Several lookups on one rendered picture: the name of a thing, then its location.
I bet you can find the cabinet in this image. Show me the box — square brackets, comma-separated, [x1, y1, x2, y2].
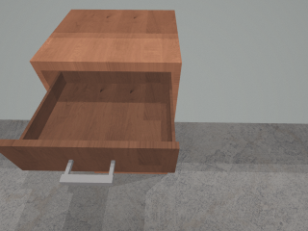
[29, 9, 182, 174]

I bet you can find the handle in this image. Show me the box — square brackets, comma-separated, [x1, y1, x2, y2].
[59, 160, 116, 186]

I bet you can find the drawer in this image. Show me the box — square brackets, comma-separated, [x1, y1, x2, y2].
[0, 70, 180, 173]

